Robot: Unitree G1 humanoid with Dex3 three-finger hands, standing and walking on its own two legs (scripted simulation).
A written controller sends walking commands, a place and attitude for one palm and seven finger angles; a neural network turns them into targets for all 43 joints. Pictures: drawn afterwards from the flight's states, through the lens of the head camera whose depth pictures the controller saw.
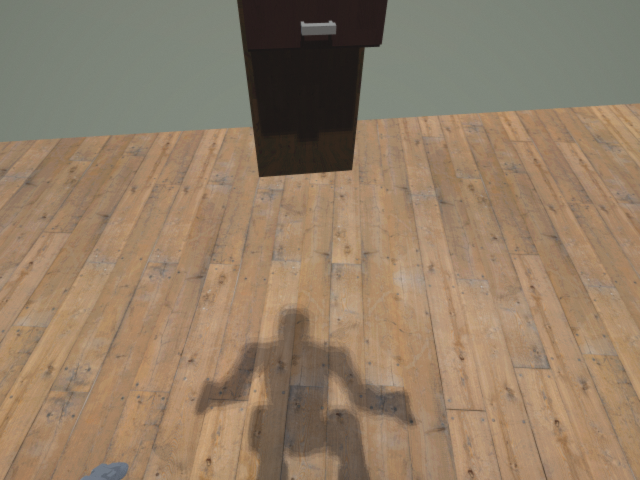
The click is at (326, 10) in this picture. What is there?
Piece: drawer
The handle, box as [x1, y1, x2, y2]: [301, 21, 335, 34]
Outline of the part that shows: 301,22 302,34 335,33 335,24 331,21 329,21 328,23 304,23 303,21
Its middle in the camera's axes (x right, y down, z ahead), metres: -0.01 -0.63 +1.14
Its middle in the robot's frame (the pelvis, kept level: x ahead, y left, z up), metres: +1.28 +0.07 +0.04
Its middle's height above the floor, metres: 0.81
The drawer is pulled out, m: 0.30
